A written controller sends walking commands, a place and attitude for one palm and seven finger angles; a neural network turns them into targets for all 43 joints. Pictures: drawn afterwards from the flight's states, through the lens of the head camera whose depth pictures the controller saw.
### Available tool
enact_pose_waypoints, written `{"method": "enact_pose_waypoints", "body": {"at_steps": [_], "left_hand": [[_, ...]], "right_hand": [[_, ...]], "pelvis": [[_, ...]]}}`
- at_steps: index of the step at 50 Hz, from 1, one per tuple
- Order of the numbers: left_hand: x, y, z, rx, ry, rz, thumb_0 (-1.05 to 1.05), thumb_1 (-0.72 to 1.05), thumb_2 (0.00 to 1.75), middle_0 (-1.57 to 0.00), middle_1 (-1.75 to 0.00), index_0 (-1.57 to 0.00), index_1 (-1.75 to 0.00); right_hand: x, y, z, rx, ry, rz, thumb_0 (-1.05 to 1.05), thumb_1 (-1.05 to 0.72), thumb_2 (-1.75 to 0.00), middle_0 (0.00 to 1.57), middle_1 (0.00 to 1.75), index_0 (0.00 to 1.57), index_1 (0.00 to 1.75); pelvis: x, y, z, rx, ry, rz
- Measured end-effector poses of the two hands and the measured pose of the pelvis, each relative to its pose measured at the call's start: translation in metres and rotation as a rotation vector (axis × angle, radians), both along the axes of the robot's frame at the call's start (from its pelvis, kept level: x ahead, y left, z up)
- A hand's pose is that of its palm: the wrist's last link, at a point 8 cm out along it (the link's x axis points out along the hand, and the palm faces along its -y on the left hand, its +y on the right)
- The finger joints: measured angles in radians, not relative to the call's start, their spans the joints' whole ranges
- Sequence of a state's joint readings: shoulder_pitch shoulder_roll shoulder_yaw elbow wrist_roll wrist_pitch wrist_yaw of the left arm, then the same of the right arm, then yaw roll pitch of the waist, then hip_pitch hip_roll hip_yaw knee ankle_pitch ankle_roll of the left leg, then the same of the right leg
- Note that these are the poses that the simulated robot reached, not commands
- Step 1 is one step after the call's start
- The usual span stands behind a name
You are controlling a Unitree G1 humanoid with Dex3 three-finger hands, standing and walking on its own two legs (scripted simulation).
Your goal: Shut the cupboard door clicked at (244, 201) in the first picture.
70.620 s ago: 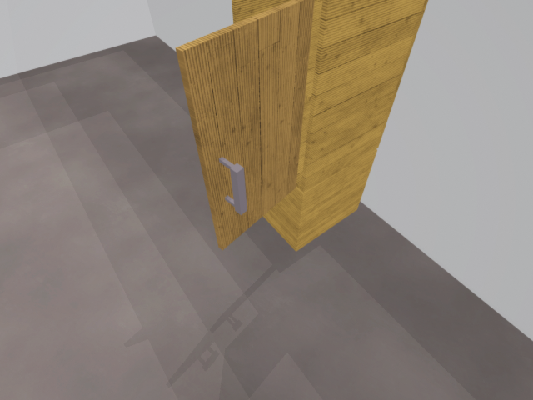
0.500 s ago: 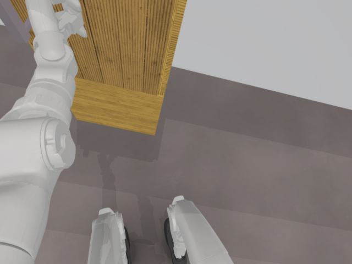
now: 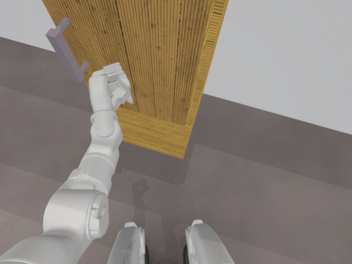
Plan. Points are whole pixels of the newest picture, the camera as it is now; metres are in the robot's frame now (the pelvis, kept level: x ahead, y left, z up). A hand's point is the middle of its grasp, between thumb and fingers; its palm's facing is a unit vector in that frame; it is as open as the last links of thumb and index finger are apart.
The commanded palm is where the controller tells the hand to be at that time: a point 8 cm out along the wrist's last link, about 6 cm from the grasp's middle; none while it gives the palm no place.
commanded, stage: draw the hand back to the body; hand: left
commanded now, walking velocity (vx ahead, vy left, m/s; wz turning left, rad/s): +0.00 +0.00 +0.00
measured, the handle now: (72, 52) +0.61 +0.20 +0.04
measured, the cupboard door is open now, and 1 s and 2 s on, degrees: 0 0 0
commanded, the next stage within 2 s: step back with the hand held close in 1.68 s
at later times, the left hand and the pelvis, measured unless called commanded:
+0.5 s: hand (84, 106) +0.40 +0.13 +0.13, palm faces +0.13 -0.99 -0.04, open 3.1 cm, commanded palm +0.35 +0.18 +0.13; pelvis +0.01 -0.01 +0.06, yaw +1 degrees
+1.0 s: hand out of the picture +0.28 +0.22 +0.21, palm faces +0.27 -0.92 -0.28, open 3.9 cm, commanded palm +0.23 +0.27 +0.24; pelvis +0.03 +0.01 +0.12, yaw +1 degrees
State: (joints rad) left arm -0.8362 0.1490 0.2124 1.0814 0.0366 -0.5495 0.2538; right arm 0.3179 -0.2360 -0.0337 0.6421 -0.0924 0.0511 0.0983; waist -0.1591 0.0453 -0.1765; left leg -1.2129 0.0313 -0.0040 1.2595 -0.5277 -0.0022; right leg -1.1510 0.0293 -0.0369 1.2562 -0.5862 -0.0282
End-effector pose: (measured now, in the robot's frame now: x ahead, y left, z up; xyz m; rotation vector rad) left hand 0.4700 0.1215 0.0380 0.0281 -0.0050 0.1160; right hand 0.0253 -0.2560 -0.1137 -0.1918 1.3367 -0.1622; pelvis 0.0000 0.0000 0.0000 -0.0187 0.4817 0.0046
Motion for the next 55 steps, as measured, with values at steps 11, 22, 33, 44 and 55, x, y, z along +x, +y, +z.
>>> {"method": "enact_pose_waypoints", "body": {"at_steps": [11,22,33,44,55], "left_hand": [[-0.006,0.001,0.015,0.020,-0.051,-0.001,0.02,0.89,0.90,-1.30,-1.50,-1.30,-1.50],[-0.082,0.051,0.073,0.026,-0.037,0.032,0.02,0.90,0.90,-1.30,-1.50,-1.30,-1.50],[-0.142,0.078,0.115,0.066,-0.025,-0.025,0.02,0.90,0.90,-1.25,-1.44,-1.25,-1.44],[-0.200,0.126,0.160,0.228,0.074,0.091,0.02,0.89,0.90,-1.01,-1.18,-1.01,-1.18],[-0.249,0.163,0.208,0.296,0.003,0.219,0.02,0.89,0.90,-0.72,-0.86,-0.71,-0.85]], "right_hand": [[0.032,-0.007,-0.003,0.004,-0.082,0.005,0.00,-0.91,-0.89,0.20,0.30,0.20,0.30],[0.038,0.003,0.042,0.048,-0.149,-0.018,0.01,-0.91,-0.89,0.20,0.30,0.20,0.30],[0.104,-0.006,0.096,-0.022,-0.410,0.004,0.01,-0.91,-0.89,0.20,0.30,0.20,0.30],[0.177,0.037,0.151,0.004,-0.622,0.073,0.01,-0.91,-0.90,0.20,0.30,0.20,0.30],[0.197,0.075,0.163,0.074,-0.683,0.172,0.01,-0.91,-0.89,0.20,0.30,0.20,0.30]], "pelvis": [[0.000,-0.008,0.001,0.016,-0.020,-0.005],[0.010,-0.014,0.051,0.027,-0.169,-0.008],[0.014,-0.006,0.078,0.023,-0.310,-0.002],[0.020,0.007,0.108,0.024,-0.455,0.007],[0.029,0.016,0.119,0.024,-0.511,0.015]]}}
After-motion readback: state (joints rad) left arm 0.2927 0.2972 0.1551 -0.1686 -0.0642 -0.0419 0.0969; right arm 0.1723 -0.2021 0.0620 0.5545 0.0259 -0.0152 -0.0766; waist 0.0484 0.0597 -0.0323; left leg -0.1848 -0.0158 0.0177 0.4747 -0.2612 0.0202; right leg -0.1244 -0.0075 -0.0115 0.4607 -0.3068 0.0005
